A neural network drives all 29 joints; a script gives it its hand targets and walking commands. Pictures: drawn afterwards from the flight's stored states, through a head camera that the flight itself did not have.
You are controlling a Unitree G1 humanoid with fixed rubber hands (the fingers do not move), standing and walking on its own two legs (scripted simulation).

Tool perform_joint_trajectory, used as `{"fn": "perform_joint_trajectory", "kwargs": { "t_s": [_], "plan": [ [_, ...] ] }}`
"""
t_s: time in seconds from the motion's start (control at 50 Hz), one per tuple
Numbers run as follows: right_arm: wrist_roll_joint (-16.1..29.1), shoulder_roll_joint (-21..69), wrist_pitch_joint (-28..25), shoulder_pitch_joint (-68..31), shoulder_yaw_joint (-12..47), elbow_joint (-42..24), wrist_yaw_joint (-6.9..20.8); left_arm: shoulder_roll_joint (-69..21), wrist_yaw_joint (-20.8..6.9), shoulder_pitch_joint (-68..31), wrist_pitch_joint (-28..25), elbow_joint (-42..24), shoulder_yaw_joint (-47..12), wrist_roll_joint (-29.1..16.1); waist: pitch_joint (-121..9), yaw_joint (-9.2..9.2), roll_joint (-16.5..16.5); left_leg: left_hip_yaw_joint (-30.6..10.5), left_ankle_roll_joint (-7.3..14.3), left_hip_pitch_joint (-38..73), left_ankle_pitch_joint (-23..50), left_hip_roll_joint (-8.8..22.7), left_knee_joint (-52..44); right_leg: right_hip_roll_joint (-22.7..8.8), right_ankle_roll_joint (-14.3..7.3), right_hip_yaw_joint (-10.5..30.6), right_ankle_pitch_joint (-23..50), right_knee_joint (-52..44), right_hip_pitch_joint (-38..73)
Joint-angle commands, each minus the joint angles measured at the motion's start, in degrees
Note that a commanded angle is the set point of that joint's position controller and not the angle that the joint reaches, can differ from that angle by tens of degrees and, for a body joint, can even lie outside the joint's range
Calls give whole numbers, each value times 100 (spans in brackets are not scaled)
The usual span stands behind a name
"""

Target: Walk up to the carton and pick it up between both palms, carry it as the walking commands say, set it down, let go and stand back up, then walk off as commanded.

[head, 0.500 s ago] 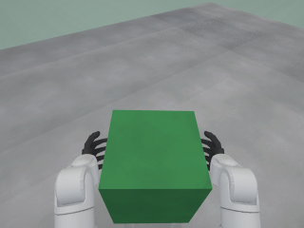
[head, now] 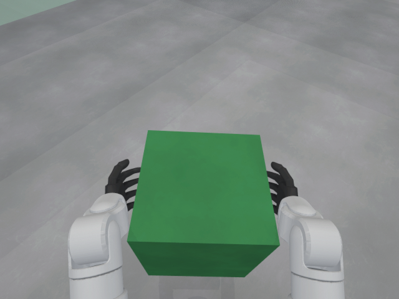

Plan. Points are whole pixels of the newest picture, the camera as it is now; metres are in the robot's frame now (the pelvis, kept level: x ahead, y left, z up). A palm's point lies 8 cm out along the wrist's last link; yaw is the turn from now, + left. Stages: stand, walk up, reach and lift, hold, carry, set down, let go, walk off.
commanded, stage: carry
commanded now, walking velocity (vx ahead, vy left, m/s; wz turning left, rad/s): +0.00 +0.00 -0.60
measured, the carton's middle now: (200, 210) +0.29 +0.02 +0.01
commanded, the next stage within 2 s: none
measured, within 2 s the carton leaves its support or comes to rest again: neither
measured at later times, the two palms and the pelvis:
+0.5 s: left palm (147, 204) +0.26 +0.11 +0.08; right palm (332, 256) +0.18 -0.18 +0.09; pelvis -0.03 +0.03 +0.02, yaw -17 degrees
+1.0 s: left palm (250, 227) +0.22 -0.06 +0.09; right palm out of the picture +0.03 -0.29 +0.08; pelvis -0.09 -0.01 +0.02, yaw -37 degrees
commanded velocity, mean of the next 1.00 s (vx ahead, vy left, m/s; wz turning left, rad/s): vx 0.00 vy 0.00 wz -0.60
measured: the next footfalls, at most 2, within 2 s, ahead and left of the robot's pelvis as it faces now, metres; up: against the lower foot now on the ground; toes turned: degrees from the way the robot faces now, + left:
left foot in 0.38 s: +0.04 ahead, +0.12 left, +0.00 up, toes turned -6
right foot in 0.76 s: -0.09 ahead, -0.09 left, +0.00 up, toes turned -35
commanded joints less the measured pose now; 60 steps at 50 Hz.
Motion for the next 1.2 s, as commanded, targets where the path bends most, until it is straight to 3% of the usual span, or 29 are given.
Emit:
{"fn": "perform_joint_trajectory", "kwargs": {
  "t_s": [0.0, 0.02, 0.04, 0.08, 0.12, 0.18, 0.3, 0.32, 0.34, 0.36, 0.38, 0.4, 0.44, 0.46, 0.5, 0.56, 0.62, 0.68, 0.7, 0.72, 0.74, 0.76, 0.78, 0.8, 0.84, 0.9, 1.0, 1.08, 1.18],
  "plan": [
    [1955, 5073, -30, -2447, 3905, -543, 1354, -5196, -1587, -2345, -75, -169, -4451, -2214, -2201, -67, -1645, -789, -652, -959, -1072, -478, 1312, -1910, -894, 2736, 6639, -825, 2434],
    [2109, 5108, -38, -2673, 4080, -630, 1373, -5220, -1573, -2142, -89, -154, -4322, -2149, -2193, -54, -1773, -1100, -620, -1541, -1922, -660, 1608, -1831, -1110, 2784, 7621, -713, 2890],
    [2208, 5238, -94, -2784, 4159, -720, 1358, -5250, -1565, -2453, -139, -478, -4455, -2268, -2318, -81, -1300, -1350, -529, -1709, -1769, -687, 1821, -1754, -1063, 2519, 7685, -549, 3210],
    [2396, 5427, -146, -2822, 4258, -717, 1384, -5277, -1515, -2614, -209, -698, -4540, -2287, -2257, -81, -768, -1505, -470, -1744, -1203, -758, 1704, -1635, -906, 2229, 6811, -562, 2953],
    [2482, 5437, -194, -2763, 4279, -830, 1367, -5198, -1453, -2451, -264, -910, -4507, -2244, -2506, -79, -731, -1522, -446, -1447, -770, -902, 1390, -1449, -886, 2015, 6367, -565, 2884],
    [2442, 5310, -166, -2521, 4263, -791, 1328, -4951, -1423, -2115, -234, -905, -4379, -2099, -2510, -53, -931, -1486, -400, -1116, -503, -1085, 984, -1386, -839, 2075, 5978, -692, 2619],
    [2344, 5072, -65, -2439, 4155, -629, 1371, -4749, -1430, -2178, -131, -834, -4434, -2015, -2116, -113, -1195, -1176, -251, 106, -91, -1393, -607, -992, -576, 2153, 3586, -910, 1431],
    [2322, 5051, -53, -2458, 4122, -580, 1385, -4764, -1427, -2202, -104, -742, -4464, -1998, -2112, -175, -981, -1082, -200, 625, 337, -1374, -1276, -855, -448, 2039, 3157, -780, 1160],
    [2261, 5017, -21, -2407, 4060, -456, 1399, -4781, -1419, -2239, -80, -634, -4459, -1966, -2124, -216, -909, -1101, -120, 1383, 641, -1189, -1788, -699, -304, 1896, 2511, -651, 614],
    [2208, 4943, -6, -2412, 4014, -383, 1424, -4824, -1430, -2259, -53, -505, -4447, -1946, -2014, -263, -197, -1741, 115, 2051, 718, -529, -2148, -385, -139, 1639, 1465, -154, -287],
    [2178, 4852, -29, -2437, 3983, -290, 1467, -4845, -1437, -2338, -38, -529, -4441, -1938, -1853, -284, 1405, -3355, 782, 2328, 1455, 1117, -2486, 379, 160, 862, -780, 1095, -1504],
    [2133, 4879, -35, -2250, 3883, -142, 1516, -4872, -1460, -2692, -25, -562, -4562, -2022, -1617, -295, 1576, -3186, 1185, 1657, 1726, 1567, -2526, -42, 193, 526, -1404, 2355, -1484],
    [2108, 5047, -65, -2560, 3814, -170, 1514, -5046, -1528, -3137, -52, -548, -4666, -2250, -1133, -258, 560, -2526, 895, 935, 1039, 1020, -2558, -174, 175, 630, -835, 3086, -1329],
    [2142, 5070, -99, -2740, 3797, -360, 1501, -5122, -1558, -3131, -74, -572, -4651, -2348, -1053, -230, 427, -2032, 727, 888, 982, 762, -2473, -213, 231, 589, -540, 3094, -1279],
    [2109, 4965, -133, -2706, 3720, -550, 1442, -5116, -1547, -3016, -104, -622, -4684, -2442, -1124, -199, 633, -1384, 577, 1261, 1851, 442, -2106, -114, 326, 289, -478, 2442, -1253],
    [2022, 4783, -48, -2375, 3514, -345, 1416, -5045, -1459, -2920, -46, -569, -4742, -2454, -1568, -243, 1279, -1145, 620, 1826, 2947, 500, -1731, 10, 333, 12, -777, 1728, -1125],
    [1946, 4765, -6, -2223, 3531, -264, 1416, -5055, -1437, -2809, -15, -497, -4673, -2397, -1866, -302, 1267, -1029, 623, 2042, 3639, 690, -1426, 126, 283, -199, -684, 912, -723],
    [1914, 4827, -13, -2187, 3646, -249, 1413, -5068, -1468, -2670, 13, -300, -4526, -2290, -1918, -276, 1269, -928, 378, 2228, 3478, 775, -990, 254, 215, -369, -208, -353, -334],
    [1935, 4832, -9, -2247, 3672, -267, 1422, -5128, -1491, -2669, 14, -265, -4524, -2276, -1844, -212, 1165, -755, 113, 1991, 3230, 723, -732, 156, 166, -279, 590, -1233, 130],
    [1973, 4843, -19, -2324, 3737, -311, 1433, -5147, -1503, -2673, -4, -222, -4467, -2256, -1876, -176, 602, -725, -150, 1401, 2699, 601, -369, -175, 92, 208, 1039, -1699, 879],
    [1983, 4804, -36, -2405, 3765, -356, 1433, -5149, -1514, -2600, -27, -230, -4425, -2261, -1967, -120, -223, -767, -393, 182, 1402, 352, 382, -977, -184, 1333, 3025, -1494, 1852],
    [2066, 4973, -3, -2629, 4017, -513, 1456, -5126, -1511, -2263, -86, 46, -4282, -2028, -1902, -99, -1934, -718, -661, -1229, -1397, -546, 1254, -1957, -883, 2812, 6447, -1071, 2571],
    [2207, 5045, -20, -2842, 4239, -622, 1454, -5170, -1526, -2160, -116, -71, -4221, -2025, -1988, -113, -1731, -1192, -552, -1594, -1744, -557, 1881, -1810, -1061, 2627, 7672, -779, 2917],
    [2301, 5162, -75, -2934, 4270, -657, 1447, -5221, -1521, -2472, -142, -297, -4299, -2137, -2158, -118, -1148, -1347, -466, -1782, -1488, -598, 2085, -1718, -976, 2256, 7599, -634, 3274],
    [2466, 5353, -140, -2958, 4395, -745, 1438, -5273, -1505, -2502, -215, -510, -4332, -2195, -2142, -133, -870, -1518, -476, -1838, -930, -635, 2254, -1501, -805, 1943, 6763, -653, 3000],
    [2601, 5401, -189, -3048, 4423, -903, 1392, -5155, -1474, -2378, -262, -727, -4256, -2164, -2352, -108, -871, -1530, -490, -1531, -532, -817, 2081, -1282, -730, 1833, 5954, -770, 2813],
    [2442, 5165, -105, -2700, 4256, -701, 1331, -4867, -1470, -2118, -177, -647, -4182, -2067, -2225, -103, -947, -1518, -429, -1234, -488, -1030, 1377, -1236, -776, 2178, 4533, -1056, 2351],
    [2370, 5070, -39, -2675, 4132, -609, 1316, -4797, -1499, -2190, -103, -628, -4207, -2109, -2087, -114, -1132, -1493, -346, -919, -444, -1193, 761, -1173, -731, 2519, 4060, -1153, 2069],
    [2289, 5000, 33, -2663, 3907, -384, 1344, -4746, -1482, -2411, -21, -639, -4293, -2123, -1902, -142, -1082, -1195, -202, 225, -250, -1456, -891, -851, -545, 2538, 2640, -1213, 1297]
  ]
}}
